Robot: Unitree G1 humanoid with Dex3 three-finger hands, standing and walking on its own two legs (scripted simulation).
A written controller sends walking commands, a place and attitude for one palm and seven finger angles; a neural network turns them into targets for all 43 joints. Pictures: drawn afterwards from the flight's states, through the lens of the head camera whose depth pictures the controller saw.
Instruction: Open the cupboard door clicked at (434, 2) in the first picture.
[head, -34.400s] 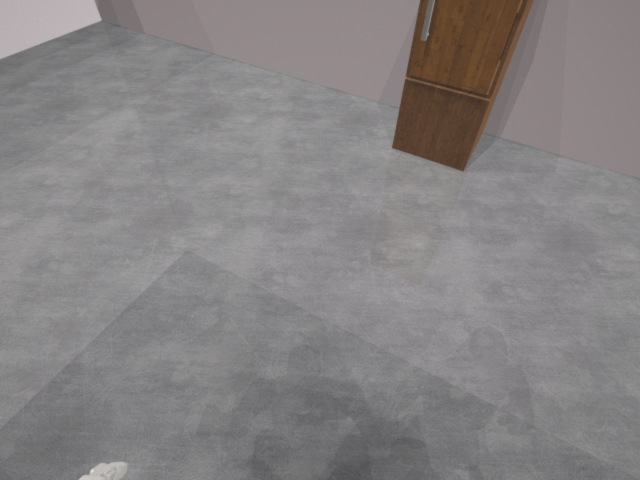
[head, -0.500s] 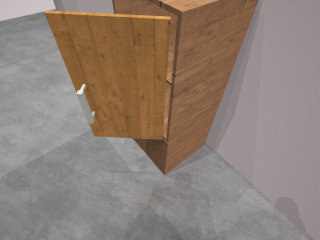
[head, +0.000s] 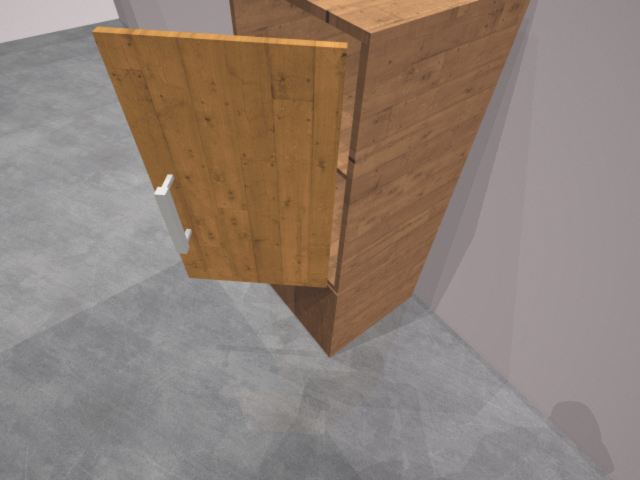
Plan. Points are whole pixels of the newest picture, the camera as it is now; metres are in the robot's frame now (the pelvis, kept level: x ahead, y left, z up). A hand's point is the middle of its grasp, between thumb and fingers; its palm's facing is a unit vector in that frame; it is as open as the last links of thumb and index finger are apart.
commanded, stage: look again from close up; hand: left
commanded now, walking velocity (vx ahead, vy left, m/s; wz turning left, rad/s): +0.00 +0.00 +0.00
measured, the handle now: (176, 215) +0.58 +0.33 -0.09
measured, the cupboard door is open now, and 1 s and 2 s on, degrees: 48 48 48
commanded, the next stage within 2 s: shuffle to correct the standing spot in 0.44 s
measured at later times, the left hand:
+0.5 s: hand out of the picture -0.03 +0.22 -0.18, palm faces +0.02 -0.98 -0.22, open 7.4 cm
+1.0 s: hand out of the picture -0.04 +0.24 -0.19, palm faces +0.03 -0.99 -0.17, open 7.4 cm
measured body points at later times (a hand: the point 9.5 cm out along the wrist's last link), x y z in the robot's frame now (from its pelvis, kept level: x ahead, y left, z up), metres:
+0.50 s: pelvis -0.04 +0.03 -0.01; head -0.05 +0.04 +0.44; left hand -0.03 +0.27 -0.16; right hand +0.00 -0.20 -0.16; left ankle +0.00 +0.14 -0.74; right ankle -0.06 -0.10 -0.74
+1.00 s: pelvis -0.02 +0.07 -0.01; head -0.02 +0.08 +0.44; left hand -0.04 +0.29 -0.17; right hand -0.05 -0.16 -0.16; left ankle +0.00 +0.14 -0.74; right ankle -0.03 -0.05 -0.74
